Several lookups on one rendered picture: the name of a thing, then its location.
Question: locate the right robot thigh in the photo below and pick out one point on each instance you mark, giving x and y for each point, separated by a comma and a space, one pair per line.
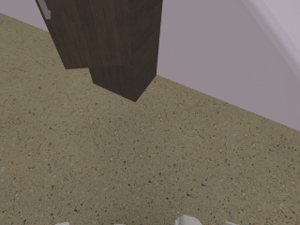
187, 220

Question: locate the handle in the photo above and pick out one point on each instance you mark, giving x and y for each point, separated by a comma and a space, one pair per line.
46, 12

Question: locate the cupboard door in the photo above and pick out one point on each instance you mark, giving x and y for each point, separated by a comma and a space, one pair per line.
88, 33

